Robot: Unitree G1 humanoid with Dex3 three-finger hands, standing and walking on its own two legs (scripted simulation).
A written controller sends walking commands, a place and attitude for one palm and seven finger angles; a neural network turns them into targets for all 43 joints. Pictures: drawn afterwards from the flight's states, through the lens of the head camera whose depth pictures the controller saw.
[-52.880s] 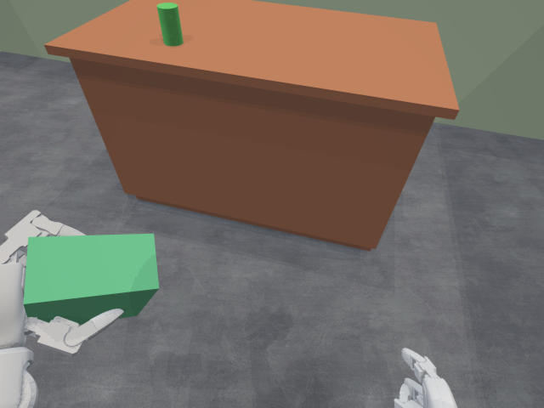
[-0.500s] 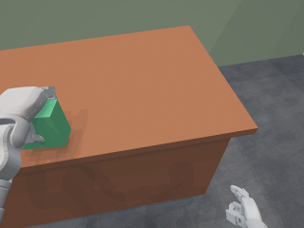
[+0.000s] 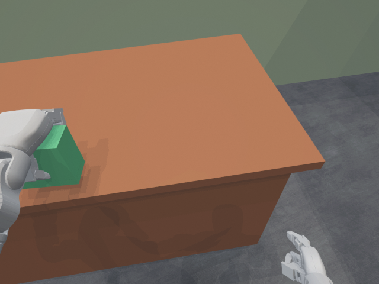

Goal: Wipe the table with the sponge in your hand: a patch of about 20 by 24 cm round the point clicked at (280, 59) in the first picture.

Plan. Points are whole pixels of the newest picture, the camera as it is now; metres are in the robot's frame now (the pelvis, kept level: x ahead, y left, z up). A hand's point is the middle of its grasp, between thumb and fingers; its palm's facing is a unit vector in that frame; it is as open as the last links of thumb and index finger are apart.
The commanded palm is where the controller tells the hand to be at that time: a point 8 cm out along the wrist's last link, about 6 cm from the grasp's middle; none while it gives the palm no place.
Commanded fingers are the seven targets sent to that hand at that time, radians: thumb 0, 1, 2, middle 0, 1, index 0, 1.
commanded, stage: move the sponge above the wiping area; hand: left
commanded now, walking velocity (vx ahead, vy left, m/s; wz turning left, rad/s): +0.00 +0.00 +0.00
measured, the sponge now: (43, 163) +0.27 +0.36 +0.11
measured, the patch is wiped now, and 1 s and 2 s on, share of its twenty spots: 0.00 0.00 0.00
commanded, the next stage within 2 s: lower the sponge onto the table in 1.64 s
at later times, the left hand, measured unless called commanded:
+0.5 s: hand (43, 135) +0.29 +0.34 +0.17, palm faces +0.08 +0.06 -1.00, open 10.5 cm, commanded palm +0.25 +0.36 +0.23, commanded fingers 0.00 0.10 1.30 -1.20 -1.60 -1.20 -1.60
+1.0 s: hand (44, 130) +0.31 +0.35 +0.17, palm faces +0.07 +0.06 -1.00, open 10.5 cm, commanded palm +0.27 +0.37 +0.23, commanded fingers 0.00 0.10 1.30 -1.20 -1.60 -1.20 -1.60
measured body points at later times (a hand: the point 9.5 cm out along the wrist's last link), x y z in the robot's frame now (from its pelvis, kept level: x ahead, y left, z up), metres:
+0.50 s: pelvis +0.00 +0.00 +0.00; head +0.01 -0.03 +0.45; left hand +0.29 +0.33 +0.23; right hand +0.20 -0.23 -0.11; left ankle -0.01 +0.12 -0.74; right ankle +0.02 -0.12 -0.74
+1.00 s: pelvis +0.00 +0.00 +0.00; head +0.02 -0.02 +0.45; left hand +0.30 +0.34 +0.22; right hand +0.21 -0.22 -0.10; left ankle -0.01 +0.12 -0.74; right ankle +0.02 -0.12 -0.74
